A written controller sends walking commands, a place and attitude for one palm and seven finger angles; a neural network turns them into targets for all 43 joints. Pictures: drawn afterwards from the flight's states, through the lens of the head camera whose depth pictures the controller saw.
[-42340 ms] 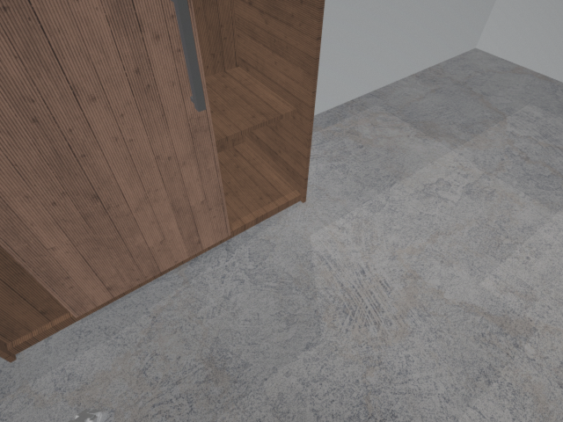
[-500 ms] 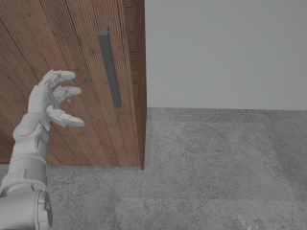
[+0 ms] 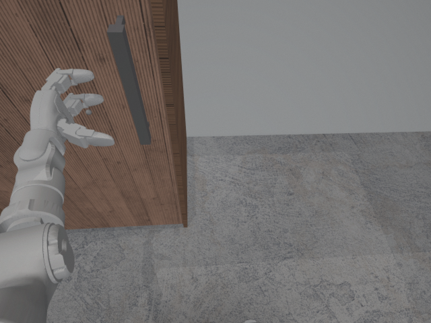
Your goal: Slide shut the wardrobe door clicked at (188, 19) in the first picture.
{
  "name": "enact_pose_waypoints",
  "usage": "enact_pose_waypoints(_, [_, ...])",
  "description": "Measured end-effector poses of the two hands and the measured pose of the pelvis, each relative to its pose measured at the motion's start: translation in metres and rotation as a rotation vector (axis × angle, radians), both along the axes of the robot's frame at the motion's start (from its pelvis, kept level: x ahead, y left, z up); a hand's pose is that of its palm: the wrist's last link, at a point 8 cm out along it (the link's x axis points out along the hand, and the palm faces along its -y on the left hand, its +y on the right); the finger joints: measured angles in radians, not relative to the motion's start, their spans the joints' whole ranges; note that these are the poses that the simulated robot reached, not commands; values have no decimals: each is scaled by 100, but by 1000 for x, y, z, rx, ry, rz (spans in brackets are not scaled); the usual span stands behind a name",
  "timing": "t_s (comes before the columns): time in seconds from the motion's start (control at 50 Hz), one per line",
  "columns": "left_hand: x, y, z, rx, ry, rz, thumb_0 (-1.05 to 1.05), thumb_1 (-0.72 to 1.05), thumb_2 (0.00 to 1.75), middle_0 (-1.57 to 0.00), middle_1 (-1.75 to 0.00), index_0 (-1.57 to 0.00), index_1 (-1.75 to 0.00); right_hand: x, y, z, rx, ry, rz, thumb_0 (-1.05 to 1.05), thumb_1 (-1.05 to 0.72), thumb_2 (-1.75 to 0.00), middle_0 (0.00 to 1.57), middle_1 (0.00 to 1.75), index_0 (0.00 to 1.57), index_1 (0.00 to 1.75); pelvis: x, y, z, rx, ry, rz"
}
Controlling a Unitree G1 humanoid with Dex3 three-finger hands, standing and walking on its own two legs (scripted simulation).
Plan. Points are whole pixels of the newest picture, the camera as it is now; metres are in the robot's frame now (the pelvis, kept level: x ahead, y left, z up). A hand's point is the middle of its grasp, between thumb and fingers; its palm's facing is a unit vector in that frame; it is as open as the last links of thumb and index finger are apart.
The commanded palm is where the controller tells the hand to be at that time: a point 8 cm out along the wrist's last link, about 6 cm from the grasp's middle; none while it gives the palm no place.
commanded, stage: move the hooked fingers beside the handle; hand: left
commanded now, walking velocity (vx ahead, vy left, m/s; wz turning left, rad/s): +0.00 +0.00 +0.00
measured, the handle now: (135, 90) +0.54 +0.14 +0.11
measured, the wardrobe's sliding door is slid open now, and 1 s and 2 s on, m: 0.00 0.00 0.00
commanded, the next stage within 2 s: feel for the door with the fingertips in 0.92 s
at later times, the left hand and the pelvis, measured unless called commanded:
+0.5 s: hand (96, 106) +0.49 +0.20 +0.12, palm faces +0.04 -1.00 +0.01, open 14.0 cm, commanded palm +0.46 +0.25 +0.12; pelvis +0.01 +0.00 +0.00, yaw -1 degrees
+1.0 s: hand (97, 105) +0.49 +0.20 +0.12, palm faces +0.04 -1.00 +0.01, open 14.0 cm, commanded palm +0.46 +0.25 +0.12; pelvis +0.00 +0.00 -0.01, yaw -1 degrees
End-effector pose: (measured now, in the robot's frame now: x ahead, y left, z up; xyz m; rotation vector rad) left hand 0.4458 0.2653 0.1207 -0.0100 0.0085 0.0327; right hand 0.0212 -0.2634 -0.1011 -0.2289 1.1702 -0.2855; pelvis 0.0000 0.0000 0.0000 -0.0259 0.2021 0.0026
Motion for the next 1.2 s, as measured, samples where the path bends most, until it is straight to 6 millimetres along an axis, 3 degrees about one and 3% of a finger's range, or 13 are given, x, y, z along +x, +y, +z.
enact_pose_waypoints(0.2, [24, -6, 3, -6, -10, -14, -1, -50, 30, -30, -120, -30, -120, -23, 1, -2, -6, 79, -23, 1, -91, -90, 21, 30, 21, 30, 0, 3, -4, -7, 42, -2])
enact_pose_waypoints(0.34, [27, -12, -5, -7, -2, -15, -1, -50, 30, -30, -120, -30, -120, -30, 6, -3, 9, 101, -45, 1, -91, -90, 21, 30, 21, 30, 3, 5, -5, -7, 51, -16])
enact_pose_waypoints(0.56, [17, -6, -6, 5, 0, 7, -1, -50, 30, -30, -120, -30, -120, -13, 9, -5, 25, 63, -31, 1, -91, -90, 21, 30, 21, 30, 5, 4, -4, -9, 36, -8])
enact_pose_waypoints(0.72, [21, -7, -5, 2, 2, 7, -1, -50, 30, -30, -120, -30, -120, 0, 4, -5, 6, 35, 0, 0, -91, -90, 21, 30, 21, 30, 1, 3, -6, -10, 43, 3])
enact_pose_waypoints(1.04, [20, -10, -4, 2, -21, 6, -1, -50, 30, -30, -120, -30, -120, -12, 2, -4, 12, 67, -29, 0, -91, -90, 21, 30, 21, 30, 5, 1, -5, -8, 43, -8])
enact_pose_waypoints(1.2, [13, -18, -2, 0, -19, -8, -1, -50, 30, -29, -120, -30, -120, -8, 5, -6, 28, 56, -21, 1, -91, -90, 21, 30, 21, 30, 6, 1, -4, -10, 29, 0])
